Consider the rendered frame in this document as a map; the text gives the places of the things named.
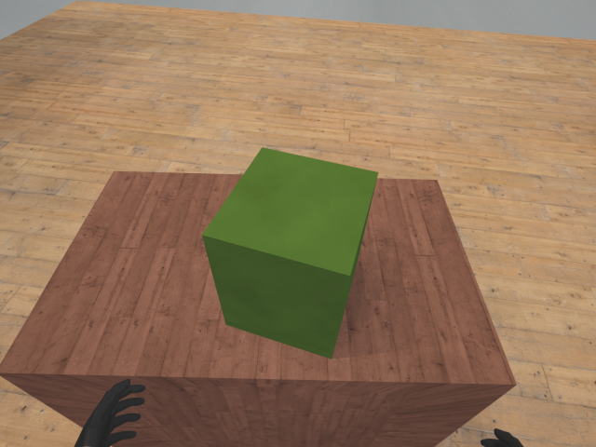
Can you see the right robot hand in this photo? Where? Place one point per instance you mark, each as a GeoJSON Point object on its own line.
{"type": "Point", "coordinates": [505, 439]}

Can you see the carton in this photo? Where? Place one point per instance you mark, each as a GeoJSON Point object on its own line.
{"type": "Point", "coordinates": [284, 246]}

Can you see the pedestal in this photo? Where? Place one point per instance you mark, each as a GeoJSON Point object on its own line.
{"type": "Point", "coordinates": [416, 357]}

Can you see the left robot hand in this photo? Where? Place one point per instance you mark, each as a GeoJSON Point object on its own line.
{"type": "Point", "coordinates": [97, 429]}

